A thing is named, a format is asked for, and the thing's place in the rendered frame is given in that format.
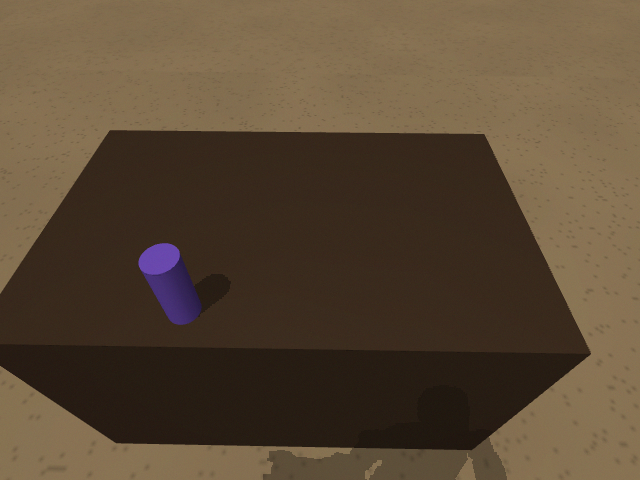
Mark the can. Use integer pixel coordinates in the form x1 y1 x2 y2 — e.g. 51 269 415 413
138 243 202 325

